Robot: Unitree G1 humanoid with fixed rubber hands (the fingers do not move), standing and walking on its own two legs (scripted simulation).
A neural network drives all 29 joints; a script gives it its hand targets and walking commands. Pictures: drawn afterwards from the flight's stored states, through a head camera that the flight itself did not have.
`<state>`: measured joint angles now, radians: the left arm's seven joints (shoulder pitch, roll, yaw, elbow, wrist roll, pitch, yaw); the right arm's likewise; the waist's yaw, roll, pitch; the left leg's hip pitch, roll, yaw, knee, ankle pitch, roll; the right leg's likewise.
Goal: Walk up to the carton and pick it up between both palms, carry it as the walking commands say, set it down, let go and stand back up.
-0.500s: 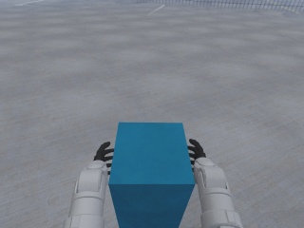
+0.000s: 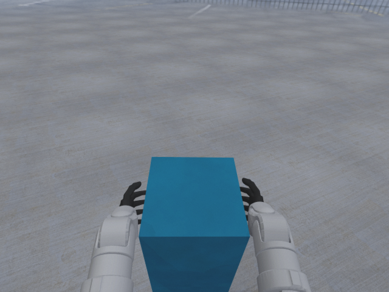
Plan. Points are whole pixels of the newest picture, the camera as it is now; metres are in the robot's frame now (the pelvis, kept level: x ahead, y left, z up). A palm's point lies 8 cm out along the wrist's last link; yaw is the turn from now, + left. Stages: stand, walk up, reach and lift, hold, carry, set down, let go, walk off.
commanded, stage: hold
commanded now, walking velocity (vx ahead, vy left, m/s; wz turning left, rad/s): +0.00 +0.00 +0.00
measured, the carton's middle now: (191, 228) +0.29 +0.00 -0.01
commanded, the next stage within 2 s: carry in 0.34 s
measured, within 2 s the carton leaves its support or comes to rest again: neither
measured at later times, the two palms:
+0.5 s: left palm (133, 205) +0.31 +0.13 +0.06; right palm (258, 202) +0.31 -0.15 +0.06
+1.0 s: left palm (173, 138) +0.51 +0.05 +0.09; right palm (273, 145) +0.48 -0.22 +0.09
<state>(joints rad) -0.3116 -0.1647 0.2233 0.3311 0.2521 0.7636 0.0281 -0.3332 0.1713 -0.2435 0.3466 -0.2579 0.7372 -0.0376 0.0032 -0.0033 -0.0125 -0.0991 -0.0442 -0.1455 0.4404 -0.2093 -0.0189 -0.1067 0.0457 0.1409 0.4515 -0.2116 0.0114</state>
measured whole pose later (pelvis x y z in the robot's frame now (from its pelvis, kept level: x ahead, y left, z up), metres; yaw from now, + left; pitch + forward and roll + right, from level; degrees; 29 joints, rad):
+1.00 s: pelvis +0.22 -0.05 +0.00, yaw -7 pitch +6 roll -1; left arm -0.20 -0.14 0.08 -0.31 0.09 1.23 0.14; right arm -0.22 0.14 -0.05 -0.28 -0.10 1.20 -0.16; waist -0.03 0.04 -0.12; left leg -0.11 0.09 0.15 0.37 -0.36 -0.03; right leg -0.44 -0.02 -0.19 0.55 -0.29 0.01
